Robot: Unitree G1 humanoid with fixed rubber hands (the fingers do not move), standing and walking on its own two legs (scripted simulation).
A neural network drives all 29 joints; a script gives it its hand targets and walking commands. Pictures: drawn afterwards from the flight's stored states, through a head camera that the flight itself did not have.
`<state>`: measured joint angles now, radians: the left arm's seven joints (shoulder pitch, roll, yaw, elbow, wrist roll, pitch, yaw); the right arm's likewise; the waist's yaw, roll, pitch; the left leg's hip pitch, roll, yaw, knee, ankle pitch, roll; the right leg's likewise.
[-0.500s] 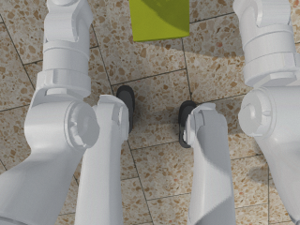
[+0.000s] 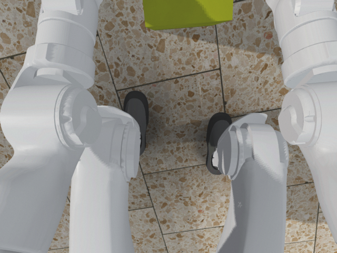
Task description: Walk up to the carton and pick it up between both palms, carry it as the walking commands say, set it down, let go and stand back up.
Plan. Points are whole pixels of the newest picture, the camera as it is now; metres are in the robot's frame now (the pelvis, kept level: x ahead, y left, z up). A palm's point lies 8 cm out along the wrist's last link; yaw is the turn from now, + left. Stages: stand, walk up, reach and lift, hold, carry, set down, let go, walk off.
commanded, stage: reach and lift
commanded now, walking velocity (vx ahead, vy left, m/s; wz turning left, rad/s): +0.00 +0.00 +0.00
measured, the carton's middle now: out of the picture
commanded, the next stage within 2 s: none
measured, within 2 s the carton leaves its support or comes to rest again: leaves its support in 1.80 s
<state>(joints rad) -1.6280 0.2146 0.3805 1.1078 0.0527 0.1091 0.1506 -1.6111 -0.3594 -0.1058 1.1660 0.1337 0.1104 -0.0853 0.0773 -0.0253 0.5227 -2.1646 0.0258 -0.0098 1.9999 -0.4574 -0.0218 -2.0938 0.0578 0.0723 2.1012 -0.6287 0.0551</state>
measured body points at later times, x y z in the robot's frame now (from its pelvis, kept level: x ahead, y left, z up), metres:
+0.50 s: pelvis +0.01 +0.00 -0.03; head +0.40 +0.01 +0.17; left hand +0.57 +0.19 -0.23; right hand +0.59 -0.11 -0.25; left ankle +0.14 +0.13 -0.38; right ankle +0.10 -0.13 -0.38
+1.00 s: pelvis +0.01 +0.00 -0.03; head +0.40 +0.01 +0.17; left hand +0.58 +0.16 -0.23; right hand +0.58 -0.10 -0.25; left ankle +0.14 +0.13 -0.38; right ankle +0.10 -0.13 -0.38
